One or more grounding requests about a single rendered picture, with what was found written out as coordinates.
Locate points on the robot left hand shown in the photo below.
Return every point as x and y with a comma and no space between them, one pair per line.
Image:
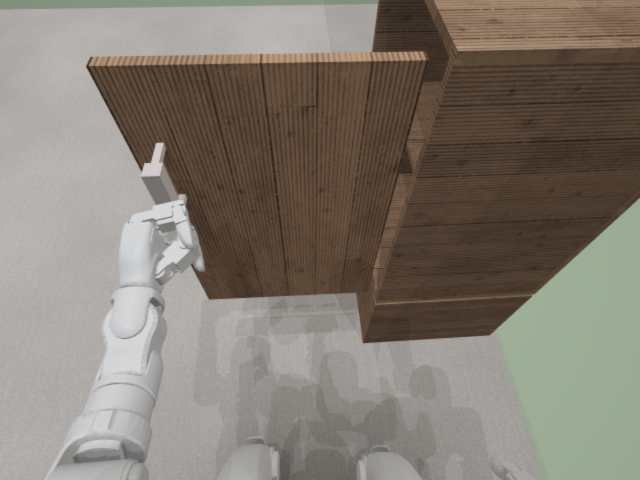
142,247

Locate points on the robot left upper arm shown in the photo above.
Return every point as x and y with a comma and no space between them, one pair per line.
123,469

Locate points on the cupboard door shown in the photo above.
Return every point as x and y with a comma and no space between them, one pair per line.
289,162

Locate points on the robot right hand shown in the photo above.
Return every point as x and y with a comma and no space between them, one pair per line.
507,471

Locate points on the handle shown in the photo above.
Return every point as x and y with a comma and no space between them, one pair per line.
157,180

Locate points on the robot shin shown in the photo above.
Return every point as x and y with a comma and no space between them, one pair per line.
379,449
255,440

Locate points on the right robot shin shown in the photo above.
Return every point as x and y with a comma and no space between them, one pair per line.
379,449

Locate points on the left robot forearm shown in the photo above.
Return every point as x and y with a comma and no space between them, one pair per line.
115,422

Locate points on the left robot shin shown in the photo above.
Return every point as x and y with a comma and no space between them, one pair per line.
255,440

